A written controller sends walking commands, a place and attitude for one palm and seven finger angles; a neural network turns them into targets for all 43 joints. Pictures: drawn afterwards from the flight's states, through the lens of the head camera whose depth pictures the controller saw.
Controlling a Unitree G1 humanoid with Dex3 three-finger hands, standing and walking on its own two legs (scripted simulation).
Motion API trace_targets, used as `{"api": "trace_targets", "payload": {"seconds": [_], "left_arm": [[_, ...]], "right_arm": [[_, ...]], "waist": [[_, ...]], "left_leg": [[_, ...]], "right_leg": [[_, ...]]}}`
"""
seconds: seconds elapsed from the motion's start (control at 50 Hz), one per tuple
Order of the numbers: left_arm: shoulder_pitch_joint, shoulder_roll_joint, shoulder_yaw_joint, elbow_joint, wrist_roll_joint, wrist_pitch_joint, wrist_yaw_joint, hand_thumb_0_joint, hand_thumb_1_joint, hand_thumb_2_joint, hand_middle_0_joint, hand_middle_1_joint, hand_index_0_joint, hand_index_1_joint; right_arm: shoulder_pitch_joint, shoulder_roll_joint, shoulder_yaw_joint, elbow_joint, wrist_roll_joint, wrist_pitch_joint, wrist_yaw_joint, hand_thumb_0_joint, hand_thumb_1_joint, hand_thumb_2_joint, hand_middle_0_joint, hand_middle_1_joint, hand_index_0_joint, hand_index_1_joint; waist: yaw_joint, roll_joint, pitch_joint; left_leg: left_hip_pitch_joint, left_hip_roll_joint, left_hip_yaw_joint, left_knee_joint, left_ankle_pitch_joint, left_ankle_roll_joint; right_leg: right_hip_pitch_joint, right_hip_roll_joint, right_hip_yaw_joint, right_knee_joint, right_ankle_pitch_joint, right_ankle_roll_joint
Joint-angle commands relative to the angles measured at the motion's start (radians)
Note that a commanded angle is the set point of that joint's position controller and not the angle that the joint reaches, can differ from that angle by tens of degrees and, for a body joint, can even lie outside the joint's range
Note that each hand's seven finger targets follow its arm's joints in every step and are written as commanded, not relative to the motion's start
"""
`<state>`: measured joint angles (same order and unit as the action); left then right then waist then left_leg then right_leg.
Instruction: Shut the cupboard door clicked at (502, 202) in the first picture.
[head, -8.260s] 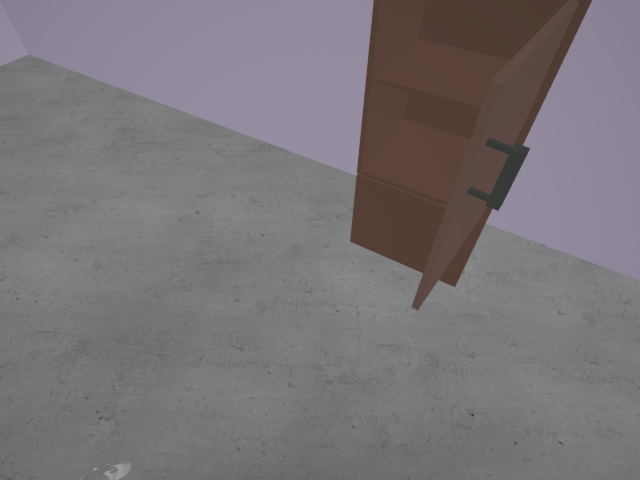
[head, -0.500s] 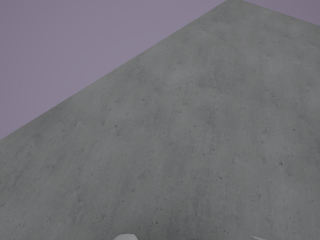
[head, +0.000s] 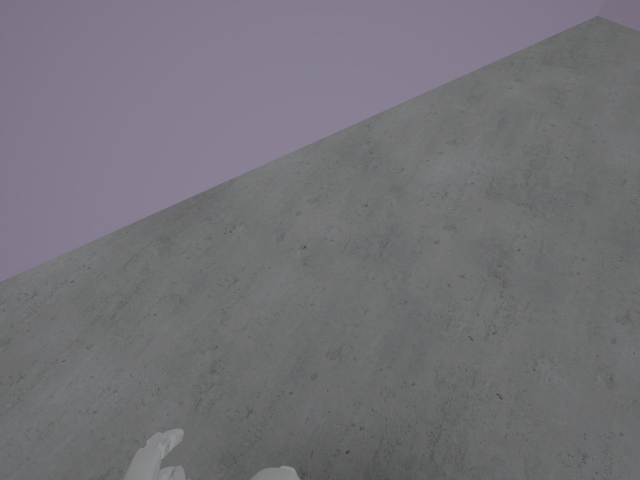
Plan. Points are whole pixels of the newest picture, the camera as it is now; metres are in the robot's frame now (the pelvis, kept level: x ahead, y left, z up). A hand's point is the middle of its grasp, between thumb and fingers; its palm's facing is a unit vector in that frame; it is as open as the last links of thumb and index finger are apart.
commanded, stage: walk to a spot facing it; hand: left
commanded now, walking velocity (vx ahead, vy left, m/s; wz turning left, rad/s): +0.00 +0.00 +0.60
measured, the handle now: out of the picture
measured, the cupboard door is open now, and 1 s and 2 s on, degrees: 83 83 83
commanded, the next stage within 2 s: none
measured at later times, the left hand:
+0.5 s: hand out of the picture -0.04 +0.29 -0.17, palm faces +0.33 -0.91 -0.26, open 7.4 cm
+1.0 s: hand out of the picture +0.06 +0.28 -0.13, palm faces +0.52 -0.81 -0.25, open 7.4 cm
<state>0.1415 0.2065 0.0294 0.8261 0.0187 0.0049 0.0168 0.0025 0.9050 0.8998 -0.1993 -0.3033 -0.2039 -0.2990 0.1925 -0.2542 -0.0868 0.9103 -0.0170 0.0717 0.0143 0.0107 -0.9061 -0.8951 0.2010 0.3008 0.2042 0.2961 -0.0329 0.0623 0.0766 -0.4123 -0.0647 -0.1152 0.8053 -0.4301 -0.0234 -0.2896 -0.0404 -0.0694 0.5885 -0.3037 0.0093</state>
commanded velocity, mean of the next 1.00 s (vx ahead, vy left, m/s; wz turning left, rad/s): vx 0.16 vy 0.00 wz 0.60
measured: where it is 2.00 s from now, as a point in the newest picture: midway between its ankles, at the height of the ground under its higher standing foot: (220, 435)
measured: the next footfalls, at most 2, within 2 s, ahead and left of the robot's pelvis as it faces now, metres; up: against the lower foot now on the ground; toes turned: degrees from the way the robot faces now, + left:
left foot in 0.36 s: +0.01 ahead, +0.15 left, +0.00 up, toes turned +19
right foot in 0.94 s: +0.16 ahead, -0.03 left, +0.00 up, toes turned +31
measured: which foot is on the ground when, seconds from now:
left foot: up 0.00-0.34, down 0.36-0.94, up 0.96-1.00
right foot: down 0.00-0.36, up 0.38-0.92, down 0.94-1.00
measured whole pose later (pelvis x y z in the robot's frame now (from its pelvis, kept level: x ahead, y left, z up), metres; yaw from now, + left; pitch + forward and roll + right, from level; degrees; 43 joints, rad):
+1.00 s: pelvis +0.06 +0.05 +0.00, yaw +35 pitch +0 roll +0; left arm 0.15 0.20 0.03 0.86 0.02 -0.03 -0.01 0.00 0.90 0.90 -0.20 -0.30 -0.20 -0.30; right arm 0.37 -0.23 -0.07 1.02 -0.02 0.04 0.01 0.01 -0.91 -0.90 0.20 0.30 0.20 0.30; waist -0.05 0.05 0.02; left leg -0.34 -0.09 -0.14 0.80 -0.45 0.02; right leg -0.26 -0.02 -0.07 0.52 -0.25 0.00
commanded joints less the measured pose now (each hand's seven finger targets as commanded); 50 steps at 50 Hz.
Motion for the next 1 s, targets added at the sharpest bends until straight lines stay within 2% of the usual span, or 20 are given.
{"api": "trace_targets", "payload": {"seconds": [0.0,0.06,0.22,0.26,0.3,0.32,0.34,0.36,0.42,0.46,0.54,0.62,0.78,0.86,0.88,0.9,0.92,0.94,0.96,0.98], "left_arm": [[0.021,0.193,0.055,-0.065,0.000,-0.015,0.018,0.000,0.900,0.900,-0.200,-0.300,-0.200,-0.300],[0.027,0.170,0.048,-0.063,0.004,-0.019,0.021,0.000,0.900,0.900,-0.200,-0.300,-0.200,-0.300],[0.130,0.234,0.069,-0.001,0.015,-0.003,0.016,0.000,0.900,0.900,-0.200,-0.300,-0.200,-0.300],[0.128,0.248,0.076,0.006,0.013,0.002,0.014,0.000,0.900,0.900,-0.200,-0.300,-0.200,-0.300],[0.107,0.241,0.081,0.006,0.002,0.009,0.009,0.000,0.900,0.900,-0.200,-0.300,-0.200,-0.300],[0.108,0.209,0.075,-0.005,-0.006,0.015,0.004,0.000,0.900,0.900,-0.200,-0.300,-0.200,-0.300],[0.087,0.130,0.059,-0.056,-0.011,0.018,-0.005,0.000,0.900,0.900,-0.200,-0.300,-0.200,-0.300],[0.001,0.148,0.050,-0.069,0.004,0.034,0.009,0.000,0.900,0.900,-0.200,-0.300,-0.200,-0.300],[-0.009,0.145,0.063,-0.023,-0.003,0.027,-0.003,0.000,0.900,0.900,-0.200,-0.300,-0.200,-0.300],[0.046,0.147,0.067,0.008,0.001,0.029,-0.008,0.000,0.900,0.900,-0.200,-0.300,-0.200,-0.300],[0.042,0.148,0.063,0.013,0.004,0.022,-0.013,0.000,0.900,0.900,-0.200,-0.300,-0.200,-0.300],[-0.020,0.151,0.062,-0.010,0.008,0.007,-0.023,0.000,0.900,0.900,-0.200,-0.300,-0.200,-0.300],[-0.092,0.124,0.053,-0.053,0.002,-0.017,-0.031,0.000,0.900,0.900,-0.200,-0.300,-0.200,-0.300],[0.012,0.112,0.054,-0.027,0.000,-0.028,-0.031,0.000,0.900,0.900,-0.200,-0.300,-0.200,-0.300],[0.085,0.121,0.059,-0.005,-0.001,-0.035,-0.028,0.000,0.900,0.900,-0.200,-0.300,-0.200,-0.300],[0.161,0.169,0.073,0.018,0.003,-0.045,-0.020,0.000,0.900,0.900,-0.200,-0.300,-0.200,-0.300],[0.237,0.277,0.092,0.026,0.016,-0.055,-0.004,0.000,0.900,0.900,-0.200,-0.300,-0.200,-0.300],[0.263,0.285,0.085,0.031,-0.001,-0.042,-0.002,0.000,0.900,0.900,-0.200,-0.300,-0.200,-0.300],[0.215,0.280,0.086,0.022,-0.002,-0.048,-0.002,0.000,0.900,0.900,-0.200,-0.300,-0.200,-0.300],[0.165,0.237,0.077,0.019,-0.001,-0.055,-0.003,0.000,0.900,0.900,-0.200,-0.300,-0.200,-0.300]], "right_arm": [[-0.019,-0.103,-0.033,-0.079,-0.006,-0.019,0.010,0.000,-0.900,-0.900,0.200,0.300,0.200,0.300],[-0.001,-0.085,-0.023,-0.061,-0.003,-0.012,0.019,0.000,-0.900,-0.900,0.200,0.300,0.200,0.300],[-0.115,-0.055,0.003,-0.087,0.008,-0.024,0.021,0.000,-0.900,-0.900,0.200,0.300,0.200,0.300],[-0.087,-0.058,0.005,-0.087,0.009,-0.032,0.018,0.000,-0.900,-0.900,0.200,0.300,0.200,0.300],[-0.007,-0.091,-0.002,-0.070,0.004,-0.043,0.015,0.000,-0.900,-0.900,0.200,0.300,0.200,0.300],[0.055,-0.161,-0.019,-0.062,0.001,-0.054,0.015,0.000,-0.900,-0.900,0.200,0.300,0.200,0.300],[0.117,-0.284,-0.050,-0.060,-0.003,-0.059,0.008,0.000,-0.900,-0.900,0.200,0.300,0.200,0.300],[0.183,-0.290,-0.051,-0.022,0.002,-0.054,-0.004,0.000,-0.900,-0.900,0.200,0.300,0.200,0.300],[0.025,-0.196,-0.021,-0.065,-0.002,-0.057,-0.024,0.000,-0.900,-0.900,0.200,0.300,0.200,0.300],[-0.014,-0.174,-0.011,-0.078,-0.001,-0.065,-0.024,0.000,-0.900,-0.900,0.200,0.300,0.200,0.300],[0.037,-0.170,-0.012,-0.070,0.000,-0.072,-0.020,0.000,-0.900,-0.900,0.200,0.300,0.200,0.300],[0.094,-0.171,-0.016,-0.048,-0.003,-0.079,-0.017,0.000,-0.900,-0.900,0.200,0.300,0.200,0.300],[0.140,-0.175,-0.022,-0.016,-0.009,-0.086,-0.020,0.000,-0.900,-0.900,0.200,0.300,0.200,0.300],[0.081,-0.165,-0.023,-0.015,-0.008,-0.082,-0.019,0.000,-0.900,-0.900,0.200,0.300,0.200,0.300],[0.053,-0.155,-0.021,-0.021,-0.003,-0.082,-0.019,0.000,-0.900,-0.900,0.200,0.300,0.200,0.300],[0.050,-0.108,-0.013,-0.025,0.003,-0.087,-0.016,0.000,-0.900,-0.900,0.200,0.300,0.200,0.300],[0.070,-0.038,0.002,-0.042,0.014,-0.095,-0.012,0.000,-0.900,-0.900,0.200,0.300,0.200,0.300],[0.021,-0.082,-0.011,-0.072,-0.009,-0.099,-0.007,0.000,-0.900,-0.900,0.200,0.300,0.200,0.300],[0.025,-0.097,-0.021,-0.064,-0.013,-0.092,0.003,0.000,-0.900,-0.900,0.200,0.300,0.200,0.300],[0.023,-0.090,-0.021,-0.048,-0.017,-0.086,0.013,0.000,-0.900,-0.900,0.200,0.300,0.200,0.300]], "waist": [[0.013,-0.218,-0.071],[0.015,-0.246,-0.076],[0.082,-0.284,-0.096],[0.073,-0.298,-0.121],[0.025,-0.241,-0.159],[-0.012,-0.055,-0.202],[-0.048,0.284,-0.198],[-0.085,0.232,-0.211],[-0.011,0.111,-0.117],[0.020,0.072,-0.118],[0.003,0.031,-0.141],[-0.024,0.052,-0.080],[-0.029,0.073,-0.067],[0.031,0.079,-0.073],[0.074,0.048,-0.089],[0.110,-0.074,-0.102],[0.141,-0.354,-0.153],[0.137,-0.282,-0.099],[0.104,-0.253,-0.062],[0.078,-0.254,0.001]], "left_leg": [[-0.184,0.071,0.035,0.450,-0.011,-0.032],[-0.165,0.087,0.088,0.415,0.048,-0.056],[-0.035,0.088,0.202,0.017,-0.037,-0.047],[0.028,0.077,0.229,-0.095,-0.003,-0.035],[0.187,0.078,0.229,-0.315,0.182,-0.018],[0.369,0.170,0.094,-0.422,0.362,0.022],[0.489,0.458,-0.276,-0.438,0.782,0.166],[0.435,0.485,-0.299,-0.436,0.794,0.215],[0.295,0.341,-0.165,-0.456,0.605,0.183],[0.285,0.287,-0.109,-0.472,0.593,0.158],[0.322,0.276,-0.182,-0.529,0.276,0.182],[0.318,0.276,-0.291,-0.577,0.053,0.203],[0.299,0.252,-0.394,-0.561,0.007,0.222],[0.123,0.195,-0.372,-0.486,0.048,0.193],[0.028,0.159,-0.338,-0.409,0.041,0.168],[-0.161,0.096,-0.264,-0.288,-0.039,0.121],[-0.359,-0.017,-0.039,0.034,-0.130,0.045],[-0.396,0.015,0.008,0.193,-0.153,0.029],[-0.365,0.067,0.008,0.301,-0.077,0.032],[-0.362,0.097,0.024,0.361,0.004,0.028]], "right_leg": [[0.124,-0.319,0.211,-0.272,0.282,-0.127],[0.152,-0.278,0.073,-0.247,0.384,-0.106],[0.218,-0.333,-0.011,-0.177,0.503,-0.128],[0.224,-0.336,-0.037,-0.125,0.539,-0.111],[0.159,-0.313,-0.102,0.000,0.449,-0.046],[0.003,-0.260,-0.127,0.190,0.278,0.010],[-0.309,-0.114,-0.132,0.413,-0.344,0.096],[-0.316,-0.103,0.003,0.532,-0.386,0.082],[-0.315,-0.103,0.062,0.616,-0.149,0.083],[-0.281,-0.090,0.061,0.604,-0.073,0.089],[-0.278,-0.070,0.068,0.509,-0.051,0.096],[-0.315,-0.054,0.068,0.408,-0.064,0.092],[-0.257,-0.011,0.069,0.189,-0.098,0.080],[0.028,0.044,0.031,-0.006,-0.044,0.066],[0.185,0.039,0.029,-0.125,0.019,0.060],[0.408,-0.055,0.120,-0.240,-0.019,0.038],[0.578,-0.369,0.470,-0.382,-0.283,-0.051],[0.445,-0.483,0.587,-0.457,-0.396,-0.111],[0.297,-0.477,0.602,-0.495,-0.547,-0.115],[0.202,-0.443,0.533,-0.516,-0.536,-0.093]]}}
